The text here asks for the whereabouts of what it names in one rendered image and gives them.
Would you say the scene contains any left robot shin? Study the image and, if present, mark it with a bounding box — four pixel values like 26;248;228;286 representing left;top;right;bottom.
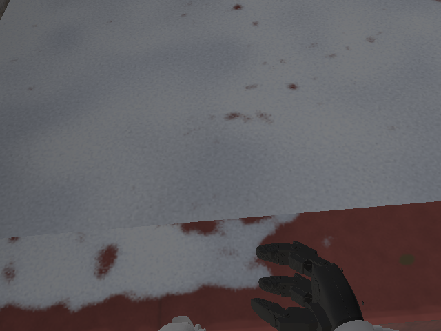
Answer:
171;316;194;327

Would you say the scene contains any robot right hand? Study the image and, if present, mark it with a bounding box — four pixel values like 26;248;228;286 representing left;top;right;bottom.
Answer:
251;241;364;331

